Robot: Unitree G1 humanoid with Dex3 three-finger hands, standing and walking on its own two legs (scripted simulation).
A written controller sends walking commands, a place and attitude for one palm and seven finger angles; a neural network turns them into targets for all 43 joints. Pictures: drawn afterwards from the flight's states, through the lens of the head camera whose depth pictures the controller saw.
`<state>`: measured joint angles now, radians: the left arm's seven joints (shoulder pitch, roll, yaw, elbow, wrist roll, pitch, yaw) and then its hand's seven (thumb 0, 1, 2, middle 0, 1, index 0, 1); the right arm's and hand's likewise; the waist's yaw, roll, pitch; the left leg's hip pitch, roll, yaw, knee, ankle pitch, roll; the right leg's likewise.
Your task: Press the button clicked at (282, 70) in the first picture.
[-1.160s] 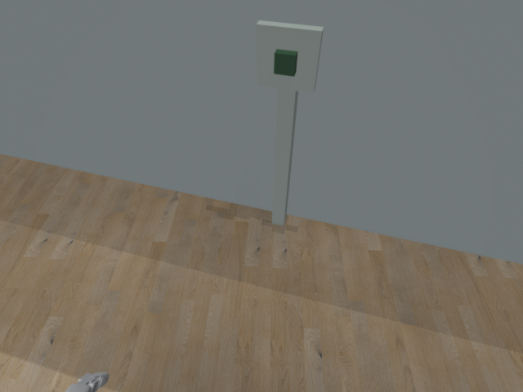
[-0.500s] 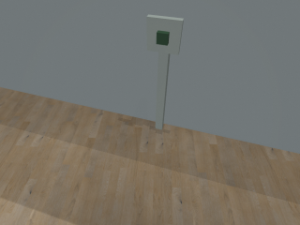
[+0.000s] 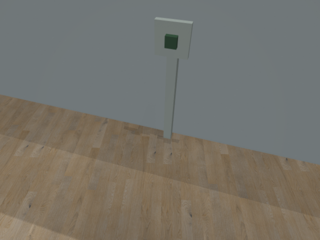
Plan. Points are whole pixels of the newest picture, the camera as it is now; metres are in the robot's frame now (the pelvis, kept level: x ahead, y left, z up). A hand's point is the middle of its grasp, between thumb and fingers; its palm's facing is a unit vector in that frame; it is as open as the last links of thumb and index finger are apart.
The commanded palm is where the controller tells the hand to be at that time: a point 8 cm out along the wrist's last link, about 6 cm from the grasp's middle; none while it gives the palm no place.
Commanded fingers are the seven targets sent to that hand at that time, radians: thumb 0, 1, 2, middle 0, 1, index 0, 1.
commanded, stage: look at it before walking up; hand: left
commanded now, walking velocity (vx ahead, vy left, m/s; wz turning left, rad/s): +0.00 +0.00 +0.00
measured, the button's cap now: (171, 41) +0.97 +0.00 +0.05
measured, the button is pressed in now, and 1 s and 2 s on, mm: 0 0 0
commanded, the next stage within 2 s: turn to face it in 0.28 s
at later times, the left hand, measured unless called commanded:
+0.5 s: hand out of the picture +0.06 +0.24 -0.16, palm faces -0.02 -0.95 -0.32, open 7.4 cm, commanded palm none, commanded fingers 0.00 0.90 0.90 -0.20 -0.30 -0.20 -0.30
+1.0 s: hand out of the picture +0.06 +0.19 -0.18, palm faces -0.10 -0.97 -0.21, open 7.4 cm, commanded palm none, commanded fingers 0.00 0.90 0.90 -0.20 -0.30 -0.20 -0.30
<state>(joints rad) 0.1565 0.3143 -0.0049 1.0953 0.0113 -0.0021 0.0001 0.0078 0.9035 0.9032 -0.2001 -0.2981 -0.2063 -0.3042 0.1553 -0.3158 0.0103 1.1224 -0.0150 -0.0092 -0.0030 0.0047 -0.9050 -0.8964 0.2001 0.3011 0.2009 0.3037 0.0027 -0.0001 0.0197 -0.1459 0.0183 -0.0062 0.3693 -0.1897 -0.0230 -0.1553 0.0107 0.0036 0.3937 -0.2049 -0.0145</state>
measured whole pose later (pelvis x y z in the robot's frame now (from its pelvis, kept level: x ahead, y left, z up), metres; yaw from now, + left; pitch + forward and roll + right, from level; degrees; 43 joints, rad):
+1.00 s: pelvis +0.00 +0.01 -0.01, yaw -7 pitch -1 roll +1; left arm 0.24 0.20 0.02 1.02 0.02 0.04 -0.01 0.01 0.91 0.90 -0.20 -0.30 -0.20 -0.30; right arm 0.25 -0.20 -0.02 1.08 -0.02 0.02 -0.01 0.00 -0.91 -0.90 0.20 0.30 0.20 0.30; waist 0.00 -0.01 0.02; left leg -0.21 0.06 0.10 0.55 -0.33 -0.01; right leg -0.27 0.05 0.11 0.57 -0.29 -0.02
